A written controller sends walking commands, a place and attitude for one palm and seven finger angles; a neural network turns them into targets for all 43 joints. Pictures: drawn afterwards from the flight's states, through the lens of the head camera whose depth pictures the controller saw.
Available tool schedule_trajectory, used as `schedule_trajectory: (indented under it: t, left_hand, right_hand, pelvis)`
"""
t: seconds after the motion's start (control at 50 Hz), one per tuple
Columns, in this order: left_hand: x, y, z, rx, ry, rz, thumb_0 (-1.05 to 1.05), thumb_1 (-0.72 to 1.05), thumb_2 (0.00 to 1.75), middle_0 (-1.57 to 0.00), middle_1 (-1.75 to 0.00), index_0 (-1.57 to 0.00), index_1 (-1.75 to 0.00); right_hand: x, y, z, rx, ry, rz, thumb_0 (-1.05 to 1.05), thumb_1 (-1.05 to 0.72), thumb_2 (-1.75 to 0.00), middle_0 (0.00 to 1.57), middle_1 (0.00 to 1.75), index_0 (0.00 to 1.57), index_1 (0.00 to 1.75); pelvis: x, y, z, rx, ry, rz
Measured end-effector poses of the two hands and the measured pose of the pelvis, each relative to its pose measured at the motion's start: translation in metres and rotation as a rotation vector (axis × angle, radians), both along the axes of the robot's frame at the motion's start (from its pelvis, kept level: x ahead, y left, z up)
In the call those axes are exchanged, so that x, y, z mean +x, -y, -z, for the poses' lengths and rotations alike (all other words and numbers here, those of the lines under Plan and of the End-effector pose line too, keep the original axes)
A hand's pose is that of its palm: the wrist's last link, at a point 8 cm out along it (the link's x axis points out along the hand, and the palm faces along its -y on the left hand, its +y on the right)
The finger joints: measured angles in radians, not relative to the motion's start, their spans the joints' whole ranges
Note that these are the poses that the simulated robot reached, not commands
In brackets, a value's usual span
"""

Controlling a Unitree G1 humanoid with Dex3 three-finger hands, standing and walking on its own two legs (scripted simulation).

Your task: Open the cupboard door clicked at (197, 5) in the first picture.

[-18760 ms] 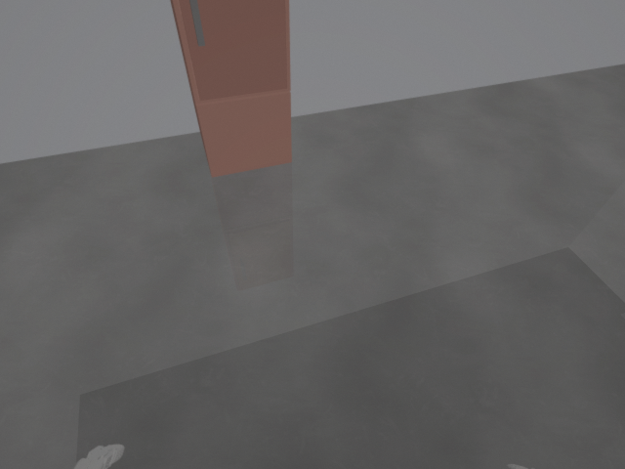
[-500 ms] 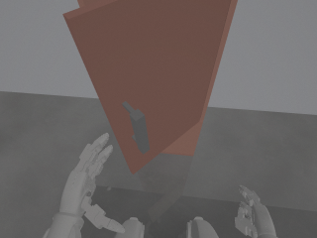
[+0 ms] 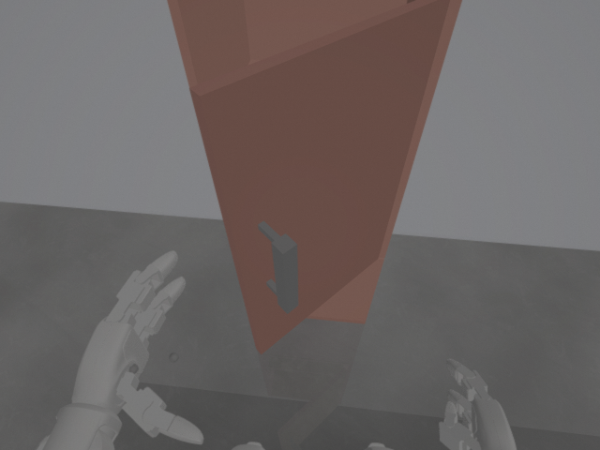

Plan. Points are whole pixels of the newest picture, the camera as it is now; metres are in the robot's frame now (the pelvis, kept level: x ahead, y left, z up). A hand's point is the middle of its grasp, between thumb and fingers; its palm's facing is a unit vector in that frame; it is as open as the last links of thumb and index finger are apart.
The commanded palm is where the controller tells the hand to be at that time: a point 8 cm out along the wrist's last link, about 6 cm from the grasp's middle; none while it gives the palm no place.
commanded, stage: draw the hand back to the body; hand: left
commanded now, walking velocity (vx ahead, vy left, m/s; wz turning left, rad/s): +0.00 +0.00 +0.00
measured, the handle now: (277, 268) +0.36 +0.06 +0.03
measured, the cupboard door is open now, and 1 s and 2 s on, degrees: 47 47 47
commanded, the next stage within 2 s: step back with the hand held close in 1.16 s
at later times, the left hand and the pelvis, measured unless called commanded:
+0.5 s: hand (68, 306) +0.22 +0.23 +0.17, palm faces +0.32 -0.86 -0.40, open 12.5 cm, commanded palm +0.18 +0.28 +0.19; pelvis +0.03 +0.01 +0.05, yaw +0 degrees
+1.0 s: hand (19, 271) +0.23 +0.25 +0.22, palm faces +0.45 -0.80 -0.40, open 7.6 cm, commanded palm +0.18 +0.29 +0.24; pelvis +0.03 -0.01 +0.07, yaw -1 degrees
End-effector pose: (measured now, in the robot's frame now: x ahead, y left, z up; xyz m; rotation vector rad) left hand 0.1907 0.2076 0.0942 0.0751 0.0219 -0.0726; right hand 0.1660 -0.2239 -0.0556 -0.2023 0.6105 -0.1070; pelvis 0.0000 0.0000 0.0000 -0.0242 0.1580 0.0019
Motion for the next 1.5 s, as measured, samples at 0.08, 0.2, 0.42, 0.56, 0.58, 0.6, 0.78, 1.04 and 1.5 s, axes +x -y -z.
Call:
schedule_trajectory:
  t: [0.08,0.2,0.42,0.56,0.58,0.6,0.78,1.04,1.5]
  left_hand:
    - [-0.002,-0.012,-0.013,0.005,0.027,-0.011,-0.01,-0.48,0.31,-0.15,-0.3,-0.15,-0.3]
    - [-0.004,-0.029,-0.04,0.179,0.014,-0.166,-0.01,-0.37,0.36,-0.16,-0.3,-0.16,-0.3]
    - [-0.01,-0.056,-0.077,0.323,0.005,-0.357,-0.01,-0.03,0.5,-0.17,-0.3,-0.17,-0.3]
    - [-0.005,-0.069,-0.109,0.364,0.093,-0.429,0.0,0.21,0.61,-0.18,-0.3,-0.18,-0.3]
    - [-0.004,-0.071,-0.112,0.368,0.103,-0.436,0.0,0.25,0.62,-0.18,-0.3,-0.18,-0.3]
    - [-0.003,-0.072,-0.116,0.372,0.112,-0.443,0.0,0.28,0.64,-0.18,-0.3,-0.18,-0.3]
    - [-0.004,-0.083,-0.146,0.418,0.197,-0.5,0.01,0.59,0.77,-0.2,-0.3,-0.2,-0.3]
    - [-0.007,-0.079,-0.136,0.381,0.153,-0.508,0.01,0.86,0.89,-0.2,-0.3,-0.21,-0.3]
    - [-0.016,-0.09,-0.146,0.482,0.172,-0.421,0.01,0.89,0.9,-0.21,-0.3,-0.21,-0.3]
  right_hand:
    - [0.007,-0.004,-0.01,-0.007,0.026,-0.009,0.01,-0.9,-0.9,0.2,0.3,0.2,0.3]
    - [0.016,-0.014,-0.023,-0.013,0.029,-0.009,0.01,-0.9,-0.9,0.2,0.3,0.2,0.3]
    - [0.024,-0.03,-0.029,0.01,-0.007,-0.042,0.01,-0.9,-0.9,0.2,0.3,0.2,0.3]
    - [0.031,-0.026,-0.035,0.008,-0.01,-0.05,0.01,-0.9,-0.9,0.21,0.3,0.2,0.3]
    - [0.032,-0.025,-0.037,0.006,-0.01,-0.049,0.01,-0.9,-0.9,0.21,0.3,0.2,0.3]
    - [0.033,-0.023,-0.038,0.004,-0.01,-0.048,0.01,-0.9,-0.9,0.21,0.3,0.2,0.3]
    - [0.043,-0.007,-0.046,-0.014,-0.003,-0.037,0.01,-0.9,-0.9,0.2,0.3,0.2,0.3]
    - [0.037,0.004,-0.046,-0.019,-0.037,-0.024,0.01,-0.9,-0.9,0.2,0.3,0.2,0.3]
    - [0.01,0.008,-0.05,-0.04,-0.095,0.03,0.01,-0.9,-0.9,0.2,0.3,0.2,0.3]
  pelvis:
    - [0.004,-0.003,-0.005,-0.006,0.019,-0.001]
    - [0.012,-0.007,-0.019,-0.002,0.052,0.004]
    - [0.024,-0.011,-0.043,0.008,0.126,0.005]
    - [0.03,-0.008,-0.053,0.012,0.169,0.009]
    - [0.03,-0.008,-0.055,0.013,0.174,0.011]
    - [0.031,-0.007,-0.056,0.013,0.178,0.012]
    - [0.034,0.0,-0.063,0.014,0.208,0.02]
    - [0.03,0.007,-0.068,0.014,0.227,0.027]
    - [0.002,-0.005,-0.071,0.008,0.174,0.03]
